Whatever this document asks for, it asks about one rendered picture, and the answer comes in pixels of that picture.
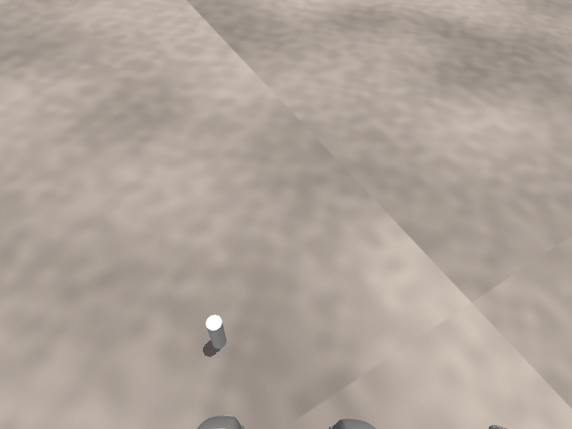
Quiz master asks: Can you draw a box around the can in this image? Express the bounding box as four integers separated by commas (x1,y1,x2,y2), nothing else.
206,315,227,349

